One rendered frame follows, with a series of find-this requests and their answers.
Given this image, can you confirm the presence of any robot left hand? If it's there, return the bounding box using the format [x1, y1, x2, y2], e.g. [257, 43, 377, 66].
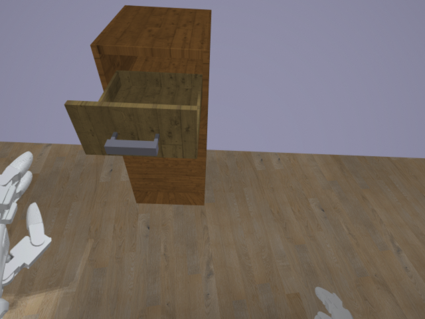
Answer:
[0, 152, 51, 298]

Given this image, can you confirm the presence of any drawer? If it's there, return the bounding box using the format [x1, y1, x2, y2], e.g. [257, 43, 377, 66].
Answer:
[64, 70, 203, 159]

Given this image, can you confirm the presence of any cabinet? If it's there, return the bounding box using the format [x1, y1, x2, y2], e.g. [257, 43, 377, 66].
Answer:
[90, 5, 211, 205]

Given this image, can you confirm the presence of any handle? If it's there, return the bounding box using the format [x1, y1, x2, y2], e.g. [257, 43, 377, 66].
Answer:
[104, 132, 159, 156]

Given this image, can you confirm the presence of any robot right hand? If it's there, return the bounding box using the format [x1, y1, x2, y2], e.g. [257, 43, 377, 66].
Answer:
[314, 287, 354, 319]

